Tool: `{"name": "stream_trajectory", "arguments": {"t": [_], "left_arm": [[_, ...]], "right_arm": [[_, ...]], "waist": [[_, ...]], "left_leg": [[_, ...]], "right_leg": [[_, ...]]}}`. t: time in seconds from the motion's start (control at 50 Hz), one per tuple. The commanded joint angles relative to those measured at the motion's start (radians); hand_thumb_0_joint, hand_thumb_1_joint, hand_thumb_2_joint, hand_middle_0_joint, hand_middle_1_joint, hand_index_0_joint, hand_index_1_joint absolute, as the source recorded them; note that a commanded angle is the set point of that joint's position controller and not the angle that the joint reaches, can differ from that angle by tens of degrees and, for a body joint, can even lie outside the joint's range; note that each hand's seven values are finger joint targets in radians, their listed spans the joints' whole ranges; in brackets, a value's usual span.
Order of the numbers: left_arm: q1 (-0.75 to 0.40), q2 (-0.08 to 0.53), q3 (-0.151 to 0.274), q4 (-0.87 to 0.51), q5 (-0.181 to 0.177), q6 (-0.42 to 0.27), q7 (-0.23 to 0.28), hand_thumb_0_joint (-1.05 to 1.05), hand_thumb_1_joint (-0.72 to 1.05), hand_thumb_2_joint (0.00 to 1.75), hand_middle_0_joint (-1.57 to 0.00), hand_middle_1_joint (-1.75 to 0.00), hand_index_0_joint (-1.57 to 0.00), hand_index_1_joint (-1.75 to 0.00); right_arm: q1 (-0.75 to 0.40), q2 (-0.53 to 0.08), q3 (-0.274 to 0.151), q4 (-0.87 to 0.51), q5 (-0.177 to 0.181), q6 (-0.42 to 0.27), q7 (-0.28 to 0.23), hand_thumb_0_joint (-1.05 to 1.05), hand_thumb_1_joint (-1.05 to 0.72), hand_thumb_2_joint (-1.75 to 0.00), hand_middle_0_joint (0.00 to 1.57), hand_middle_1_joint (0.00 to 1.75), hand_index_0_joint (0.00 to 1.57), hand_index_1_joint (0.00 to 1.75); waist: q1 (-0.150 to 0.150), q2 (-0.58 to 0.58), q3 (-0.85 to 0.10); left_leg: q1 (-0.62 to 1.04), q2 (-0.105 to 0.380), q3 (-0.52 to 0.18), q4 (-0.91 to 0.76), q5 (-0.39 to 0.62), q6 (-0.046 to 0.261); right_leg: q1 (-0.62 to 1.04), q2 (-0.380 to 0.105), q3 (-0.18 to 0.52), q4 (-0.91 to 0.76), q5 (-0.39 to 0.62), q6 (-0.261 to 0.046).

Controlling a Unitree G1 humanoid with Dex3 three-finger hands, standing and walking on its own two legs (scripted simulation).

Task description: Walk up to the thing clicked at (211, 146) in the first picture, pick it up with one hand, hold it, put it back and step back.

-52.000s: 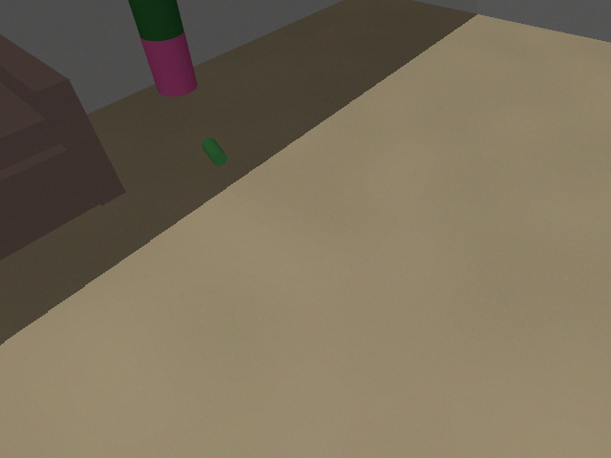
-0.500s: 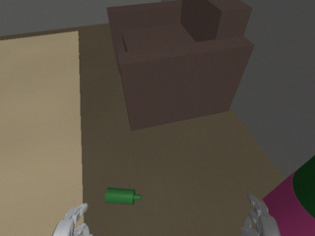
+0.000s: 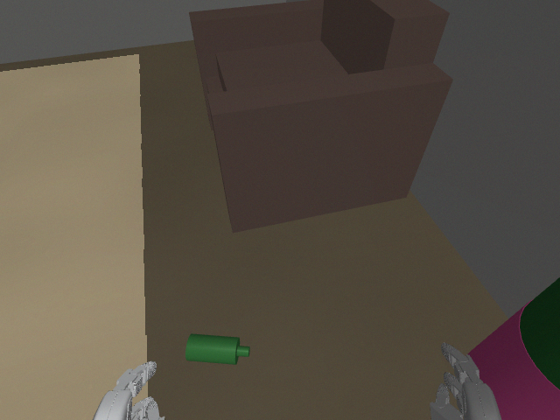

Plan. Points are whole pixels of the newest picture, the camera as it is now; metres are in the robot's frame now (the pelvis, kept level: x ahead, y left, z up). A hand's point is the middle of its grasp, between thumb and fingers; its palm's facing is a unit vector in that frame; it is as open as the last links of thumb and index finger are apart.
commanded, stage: stand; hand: left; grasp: from above
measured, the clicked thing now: (219, 349) +0.48 +0.22 -0.67
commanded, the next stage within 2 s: none
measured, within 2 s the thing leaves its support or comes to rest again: neither
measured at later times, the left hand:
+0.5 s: hand out of the picture +0.04 +0.24 -0.11, palm faces +0.04 -0.94 -0.33, open 7.4 cm
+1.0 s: hand out of the picture +0.04 +0.24 -0.09, palm faces +0.05 -0.94 -0.34, open 7.4 cm
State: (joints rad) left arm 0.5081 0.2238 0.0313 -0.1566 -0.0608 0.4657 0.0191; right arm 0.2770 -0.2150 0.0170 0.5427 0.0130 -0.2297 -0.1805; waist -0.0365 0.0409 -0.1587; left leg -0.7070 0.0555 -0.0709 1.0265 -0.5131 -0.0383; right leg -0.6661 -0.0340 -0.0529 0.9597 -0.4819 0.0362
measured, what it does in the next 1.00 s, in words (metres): rises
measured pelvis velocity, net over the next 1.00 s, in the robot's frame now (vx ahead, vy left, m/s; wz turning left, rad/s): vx -0.01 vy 0.00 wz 0.02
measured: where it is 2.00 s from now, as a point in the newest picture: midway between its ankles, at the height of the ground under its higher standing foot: outside the picture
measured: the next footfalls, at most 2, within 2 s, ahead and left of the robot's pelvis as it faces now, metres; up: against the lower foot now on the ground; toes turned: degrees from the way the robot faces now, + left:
none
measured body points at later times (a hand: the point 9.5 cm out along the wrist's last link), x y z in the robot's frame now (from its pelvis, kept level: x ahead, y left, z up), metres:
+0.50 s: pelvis +0.00 +0.01 +0.05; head +0.02 +0.01 +0.50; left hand +0.04 +0.29 -0.09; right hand +0.08 -0.28 -0.08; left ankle +0.00 +0.14 -0.68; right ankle +0.00 -0.14 -0.68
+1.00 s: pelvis -0.01 +0.00 +0.07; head -0.01 -0.01 +0.52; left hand +0.03 +0.29 -0.07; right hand +0.06 -0.28 -0.08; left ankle +0.00 +0.14 -0.68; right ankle +0.00 -0.14 -0.68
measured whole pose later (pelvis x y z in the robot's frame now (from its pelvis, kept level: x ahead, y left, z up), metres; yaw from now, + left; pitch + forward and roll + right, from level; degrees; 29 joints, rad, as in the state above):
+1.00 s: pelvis -0.01 +0.00 +0.07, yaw +1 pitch -4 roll +0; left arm 0.15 0.30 0.04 1.13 0.03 0.00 0.02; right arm 0.16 -0.30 -0.04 1.11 -0.02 0.00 -0.02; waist 0.02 0.02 0.06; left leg -0.13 0.02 -0.04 0.40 -0.21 -0.03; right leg -0.11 -0.06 -0.05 0.39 -0.21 0.04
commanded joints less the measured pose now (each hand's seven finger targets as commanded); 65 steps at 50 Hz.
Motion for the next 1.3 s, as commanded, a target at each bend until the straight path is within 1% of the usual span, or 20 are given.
{"name": "stream_trajectory", "arguments": {"t": [0.0, 0.02, 0.04, 0.06, 0.08, 0.1, 0.14, 0.2, 0.24, 0.3, 0.34, 0.42, 0.5, 0.62, 0.7, 0.86, 0.98, 1.08, 1.14, 1.28], "left_arm": [[-0.017, 0.107, 0.057, -0.181, 0.011, -0.045, 0.011, 0.00, 0.90, 0.90, -0.20, -0.30, -0.20, -0.30], [-0.321, 0.193, 0.062, 0.170, 0.125, -0.260, 0.052, 0.00, 0.90, 0.90, -0.20, -0.30, -0.20, -0.30], [-0.206, 0.204, 0.083, 0.350, 0.132, -0.327, 0.047, 0.00, 0.90, 0.90, -0.20, -0.30, -0.20, -0.30], [-0.194, 0.211, 0.077, 0.390, 0.128, -0.358, 0.040, 0.00, 0.90, 0.90, -0.20, -0.30, -0.20, -0.30], [-0.206, 0.235, 0.066, 0.439, 0.133, -0.384, 0.037, 0.00, 0.90, 0.90, -0.20, -0.30, -0.20, -0.30], [-0.230, 0.231, 0.065, 0.482, 0.133, -0.402, 0.032, 0.00, 0.90, 0.90, -0.20, -0.30, -0.20, -0.30], [-0.276, 0.219, 0.069, 0.568, 0.114, -0.408, 0.024, 0.00, 0.90, 0.90, -0.20, -0.30, -0.20, -0.30], [-0.320, 0.220, 0.066, 0.695, 0.115, -0.431, 0.028, 0.00, 0.90, 0.90, -0.20, -0.30, -0.20, -0.30], [-0.330, 0.209, 0.066, 0.763, 0.112, -0.442, 0.025, 0.00, 0.90, 0.90, -0.20, -0.30, -0.20, -0.30], [-0.322, 0.208, 0.067, 0.865, 0.112, -0.461, 0.021, 0.00, 0.90, 0.90, -0.20, -0.30, -0.20, -0.30], [-0.312, 0.218, 0.068, 0.923, 0.110, -0.472, 0.021, 0.00, 0.90, 0.90, -0.20, -0.30, -0.20, -0.30], [-0.320, 0.236, 0.065, 1.008, 0.099, -0.483, 0.026, 0.00, 0.90, 0.90, -0.20, -0.30, -0.20, -0.30], [-0.324, 0.236, 0.055, 1.086, 0.091, -0.478, 0.031, 0.00, 0.90, 0.90, -0.20, -0.30, -0.20, -0.30], [-0.338, 0.239, 0.046, 1.167, 0.093, -0.467, 0.027, 0.00, 0.90, 0.90, -0.20, -0.30, -0.20, -0.30], [-0.341, 0.243, 0.042, 1.200, 0.094, -0.472, 0.024, 0.00, 0.90, 0.90, -0.20, -0.30, -0.20, -0.30], [-0.370, 0.266, 0.042, 1.235, 0.092, -0.474, 0.016, 0.00, 0.90, 0.90, -0.20, -0.30, -0.20, -0.30], [-0.387, 0.268, 0.038, 1.244, 0.087, -0.486, 0.017, 0.00, 0.90, 0.90, -0.20, -0.30, -0.20, -0.30], [-0.396, 0.281, 0.041, 1.250, 0.084, -0.485, 0.015, 0.00, 0.90, 0.90, -0.20, -0.30, -0.20, -0.30], [-0.407, 0.287, 0.040, 1.251, 0.085, -0.485, 0.012, 0.00, 0.90, 0.90, -0.20, -0.30, -0.20, -0.30], [-0.414, 0.289, 0.039, 1.254, 0.082, -0.485, 0.008, 0.00, 0.90, 0.90, -0.20, -0.30, -0.20, -0.30]], "right_arm": [[-0.058, -0.128, -0.051, -0.156, -0.005, -0.050, -0.011, 0.00, -0.90, -0.90, 0.20, 0.30, 0.20, 0.30], [-0.113, -0.240, -0.077, 0.096, -0.130, 0.054, 0.049, 0.00, -0.90, -0.90, 0.20, 0.30, 0.20, 0.30], [-0.119, -0.252, -0.095, 0.101, -0.131, 0.094, 0.078, 0.00, -0.90, -0.90, 0.20, 0.30, 0.20, 0.30], [-0.110, -0.266, -0.102, 0.068, -0.135, 0.116, 0.095, 0.00, -0.90, -0.90, 0.20, 0.30, 0.20, 0.30], [-0.119, -0.267, -0.103, 0.080, -0.121, 0.126, 0.113, 0.00, -0.90, -0.90, 0.20, 0.30, 0.20, 0.30], [-0.112, -0.243, -0.103, 0.117, -0.095, 0.130, 0.130, 0.00, -0.90, -0.90, 0.20, 0.30, 0.20, 0.30], [-0.128, -0.230, -0.103, 0.144, -0.066, 0.141, 0.152, 0.00, -0.90, -0.90, 0.20, 0.30, 0.20, 0.30], [-0.135, -0.218, -0.109, 0.199, -0.066, 0.160, 0.164, 0.00, -0.90, -0.90, 0.20, 0.30, 0.20, 0.30], [-0.144, -0.237, -0.115, 0.228, -0.075, 0.169, 0.164, 0.00, -0.90, -0.90, 0.20, 0.30, 0.20, 0.30], [-0.148, -0.234, -0.115, 0.260, -0.070, 0.178, 0.161, 0.00, -0.90, -0.90, 0.20, 0.30, 0.20, 0.30], [-0.140, -0.235, -0.115, 0.287, -0.064, 0.183, 0.157, 0.00, -0.90, -0.90, 0.20, 0.30, 0.20, 0.30], [-0.105, -0.242, -0.113, 0.348, -0.054, 0.192, 0.148, 0.00, -0.90, -0.90, 0.20, 0.30, 0.20, 0.30], [-0.095, -0.252, -0.106, 0.401, -0.049, 0.201, 0.141, 0.00, -0.90, -0.90, 0.20, 0.30, 0.20, 0.30], [-0.128, -0.259, -0.098, 0.450, -0.043, 0.209, 0.141, 0.00, -0.90, -0.90, 0.20, 0.30, 0.20, 0.30], [-0.130, -0.263, -0.095, 0.476, -0.039, 0.204, 0.142, 0.00, -0.90, -0.90, 0.20, 0.30, 0.20, 0.30], [-0.141, -0.265, -0.092, 0.501, -0.040, 0.212, 0.151, 0.00, -0.90, -0.90, 0.20, 0.30, 0.20, 0.30], [-0.146, -0.269, -0.086, 0.509, -0.037, 0.209, 0.154, 0.00, -0.90, -0.90, 0.20, 0.30, 0.20, 0.30], [-0.160, -0.282, -0.082, 0.512, -0.035, 0.211, 0.154, 0.00, -0.90, -0.90, 0.20, 0.30, 0.20, 0.30], [-0.160, -0.285, -0.077, 0.519, -0.036, 0.213, 0.155, 0.00, -0.90, -0.90, 0.20, 0.30, 0.20, 0.30], [-0.164, -0.293, -0.069, 0.526, -0.034, 0.209, 0.155, 0.00, -0.90, -0.90, 0.20, 0.30, 0.20, 0.30]], "waist": [[-0.007, 0.001, -0.102], [0.076, -0.042, 0.139], [0.079, -0.075, 0.045], [0.058, -0.062, 0.037], [0.062, -0.044, 0.020], [0.061, -0.037, -0.001], [0.068, -0.065, 0.004], [0.063, -0.090, 0.058], [0.068, 0.010, 0.102], [0.070, 0.005, 0.114], [0.068, -0.025, 0.110], [0.050, -0.038, 0.090], [0.047, -0.017, 0.114], [0.056, 0.004, 0.183], [0.055, -0.005, 0.182], [0.052, -0.017, 0.227], [0.049, -0.045, 0.182], [0.051, -0.041, 0.178], [0.049, -0.035, 0.198], [0.047, -0.016, 0.179]], "left_leg": [[0.105, -0.049, 0.040, -0.152, 0.285, 0.040], [0.127, -0.006, 0.014, -0.243, 0.473, 0.091], [0.198, -0.015, 0.038, -0.234, 0.505, 0.101], [0.241, -0.015, 0.008, -0.235, 0.444, 0.107], [0.258, -0.022, 0.001, -0.248, 0.430, 0.105], [0.292, -0.028, 0.013, -0.264, 0.432, 0.099], [0.310, -0.032, 0.017, -0.288, 0.375, 0.095], [0.329, -0.033, 0.011, -0.337, 0.287, 0.093], [0.315, -0.008, -0.036, -0.432, 0.161, 0.100], [0.335, 0.011, -0.056, -0.484, 0.216, 0.099], [0.374, 0.002, -0.035, -0.466, 0.290, 0.092], [0.487, 0.007, -0.016, -0.482, 0.452, 0.082], [0.509, 0.026, -0.027, -0.545, 0.507, 0.076], [0.483, 0.038, -0.049, -0.671, 0.354, 0.064], [0.535, 0.039, -0.042, -0.683, 0.421, 0.057], [0.495, 0.033, -0.040, -0.734, 0.267, 0.052], [0.556, 0.041, -0.024, -0.702, 0.418, 0.051], [0.567, 0.044, -0.019, -0.710, 0.421, 0.050], [0.542, 0.042, -0.018, -0.720, 0.375, 0.048], [0.554, 0.049, -0.016, -0.721, 0.409, 0.046]], "right_leg": [[0.078, 0.042, -0.026, -0.142, 0.254, -0.025], [0.243, -0.025, 0.029, -0.164, 0.261, -0.066], [0.282, -0.031, 0.078, -0.189, 0.281, -0.101], [0.226, -0.029, 0.100, -0.208, 0.267, -0.115], [0.285, -0.041, 0.105, -0.196, 0.300, -0.113], [0.311, -0.053, 0.111, -0.193, 0.337, -0.106], [0.313, -0.056, 0.098, -0.234, 0.285, -0.086], [0.302, -0.073, 0.115, -0.314, 0.200, -0.080], [0.305, -0.048, 0.079, -0.320, 0.124, -0.064], [0.369, -0.040, 0.055, -0.344, 0.201, -0.055], [0.407, -0.062, 0.074, -0.395, 0.267, -0.059], [0.450, -0.085, 0.085, -0.445, 0.407, -0.062], [0.508, -0.082, 0.070, -0.485, 0.440, -0.052], [0.545, -0.072, 0.053, -0.564, 0.301, -0.042], [0.554, -0.082, 0.058, -0.590, 0.350, -0.038], [0.555, -0.081, 0.064, -0.640, 0.256, -0.035], [0.573, -0.098, 0.075, -0.660, 0.360, -0.037], [0.573, -0.096, 0.075, -0.667, 0.360, -0.039], [0.568, -0.090, 0.076, -0.676, 0.303, -0.035], [0.577, -0.094, 0.080, -0.668, 0.357, -0.039]]}}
